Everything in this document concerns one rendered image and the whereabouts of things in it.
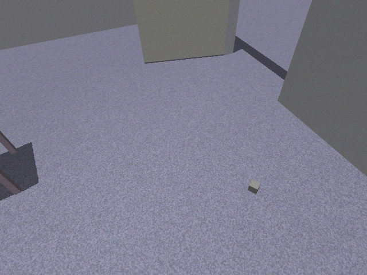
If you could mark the cube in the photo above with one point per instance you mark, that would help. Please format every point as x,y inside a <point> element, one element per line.
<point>254,186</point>

